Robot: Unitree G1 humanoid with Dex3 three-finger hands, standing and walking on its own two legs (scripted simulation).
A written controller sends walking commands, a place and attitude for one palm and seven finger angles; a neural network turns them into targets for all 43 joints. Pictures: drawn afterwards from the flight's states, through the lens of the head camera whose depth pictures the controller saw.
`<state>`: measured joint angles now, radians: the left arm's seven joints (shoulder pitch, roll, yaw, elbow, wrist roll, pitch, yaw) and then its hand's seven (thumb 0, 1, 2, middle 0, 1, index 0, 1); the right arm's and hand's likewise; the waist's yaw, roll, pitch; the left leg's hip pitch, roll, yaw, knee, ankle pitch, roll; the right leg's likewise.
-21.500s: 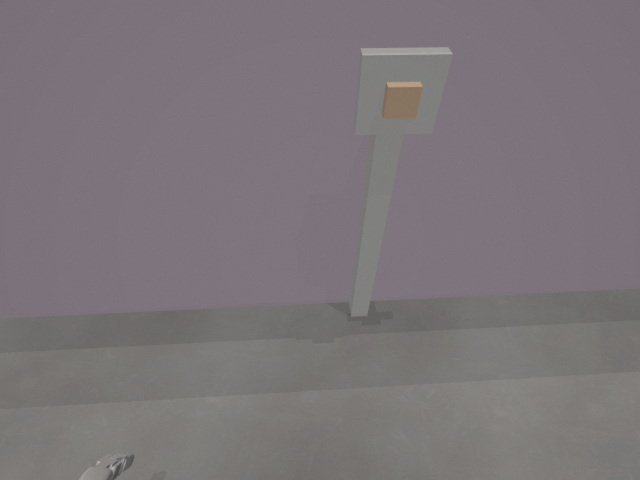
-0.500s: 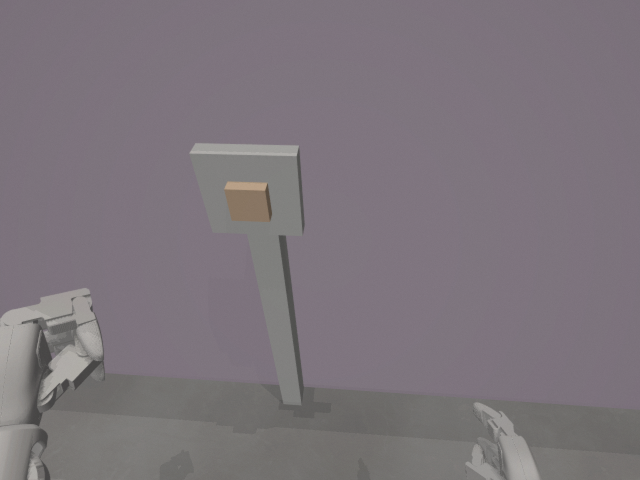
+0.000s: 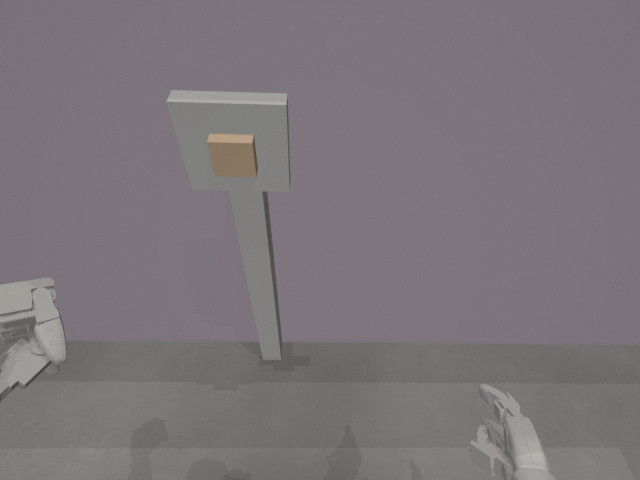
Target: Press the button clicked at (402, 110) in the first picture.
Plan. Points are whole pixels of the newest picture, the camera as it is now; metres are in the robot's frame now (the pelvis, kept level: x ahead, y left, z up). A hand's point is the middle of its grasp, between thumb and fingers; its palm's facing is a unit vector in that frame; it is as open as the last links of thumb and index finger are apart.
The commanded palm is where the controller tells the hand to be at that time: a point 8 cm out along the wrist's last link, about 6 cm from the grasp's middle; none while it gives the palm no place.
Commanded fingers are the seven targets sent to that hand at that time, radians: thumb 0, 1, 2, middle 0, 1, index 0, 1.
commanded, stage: step back with the hand held close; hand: left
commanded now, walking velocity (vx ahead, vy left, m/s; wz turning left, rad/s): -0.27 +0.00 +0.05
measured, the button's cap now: (234, 154) +0.53 +0.17 +0.10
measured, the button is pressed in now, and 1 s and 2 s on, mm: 0 0 0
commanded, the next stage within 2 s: stop stepping back and stand still in 0.76 s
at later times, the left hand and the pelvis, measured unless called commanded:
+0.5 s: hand out of the picture +0.13 +0.27 +0.18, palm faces +0.39 -0.81 -0.43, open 3.1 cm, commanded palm +0.06 +0.30 +0.18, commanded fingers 0.00 0.90 0.90 -1.30 -1.50 -1.30 -1.50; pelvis -0.06 +0.02 +0.00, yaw +1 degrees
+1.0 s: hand out of the picture +0.05 +0.28 +0.17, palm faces +0.37 -0.88 -0.31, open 3.1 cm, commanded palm +0.00 +0.31 +0.18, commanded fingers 0.00 0.90 0.90 -1.30 -1.50 -1.30 -1.50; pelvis -0.14 +0.04 -0.02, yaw -2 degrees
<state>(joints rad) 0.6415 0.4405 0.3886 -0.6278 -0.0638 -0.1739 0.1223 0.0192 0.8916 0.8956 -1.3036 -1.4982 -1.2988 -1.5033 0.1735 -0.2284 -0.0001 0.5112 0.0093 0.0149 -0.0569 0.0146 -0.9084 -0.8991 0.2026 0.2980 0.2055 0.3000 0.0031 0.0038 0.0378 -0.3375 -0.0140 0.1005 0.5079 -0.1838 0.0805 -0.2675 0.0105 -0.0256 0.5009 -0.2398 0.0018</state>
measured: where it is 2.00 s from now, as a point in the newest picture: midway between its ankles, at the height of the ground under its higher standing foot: outside the picture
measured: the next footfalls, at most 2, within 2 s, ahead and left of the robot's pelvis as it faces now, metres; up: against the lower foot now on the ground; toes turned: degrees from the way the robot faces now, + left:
right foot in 0.64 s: -0.20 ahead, -0.11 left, +0.00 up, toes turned -3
left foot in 0.96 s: -0.01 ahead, +0.08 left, +0.00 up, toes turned -3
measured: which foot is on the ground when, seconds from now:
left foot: down 0.00-0.86, up 0.88-0.94, down 0.96-1.00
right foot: down 0.00-0.30, up 0.32-0.62, down 0.64-1.00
